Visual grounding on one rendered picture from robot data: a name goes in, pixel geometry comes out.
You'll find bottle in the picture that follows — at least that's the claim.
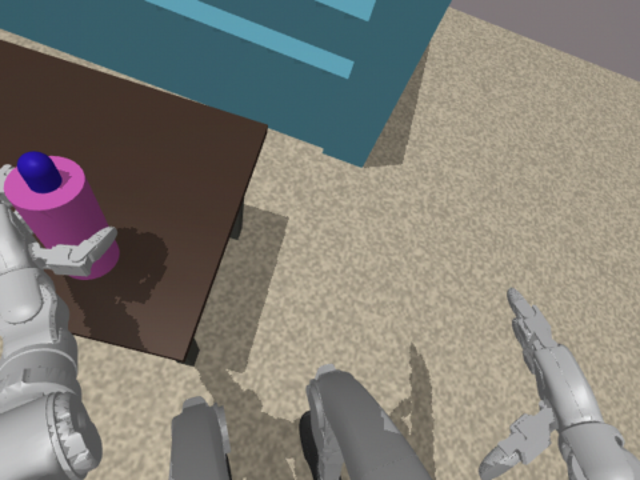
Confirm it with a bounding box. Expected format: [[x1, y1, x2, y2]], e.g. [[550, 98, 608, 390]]
[[4, 151, 120, 280]]

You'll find left robot arm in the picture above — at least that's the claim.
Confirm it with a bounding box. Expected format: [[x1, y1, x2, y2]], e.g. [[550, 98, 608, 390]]
[[0, 268, 103, 480]]

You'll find right robot hand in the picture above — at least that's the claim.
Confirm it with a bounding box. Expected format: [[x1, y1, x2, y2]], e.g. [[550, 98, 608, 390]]
[[479, 287, 604, 480]]

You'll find coffee table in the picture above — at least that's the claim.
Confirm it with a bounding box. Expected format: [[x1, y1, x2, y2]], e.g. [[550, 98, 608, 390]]
[[0, 40, 268, 367]]

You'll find right robot foot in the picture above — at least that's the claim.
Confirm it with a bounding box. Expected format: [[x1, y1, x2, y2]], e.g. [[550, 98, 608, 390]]
[[299, 410, 341, 480]]

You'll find sofa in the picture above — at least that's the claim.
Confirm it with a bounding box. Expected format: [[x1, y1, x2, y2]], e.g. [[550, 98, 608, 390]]
[[0, 0, 452, 168]]

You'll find left robot hand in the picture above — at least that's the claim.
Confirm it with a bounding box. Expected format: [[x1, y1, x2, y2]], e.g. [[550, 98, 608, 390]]
[[0, 164, 117, 276]]

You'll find right robot arm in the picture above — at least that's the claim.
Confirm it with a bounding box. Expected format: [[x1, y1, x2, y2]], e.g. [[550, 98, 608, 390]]
[[558, 422, 640, 480]]

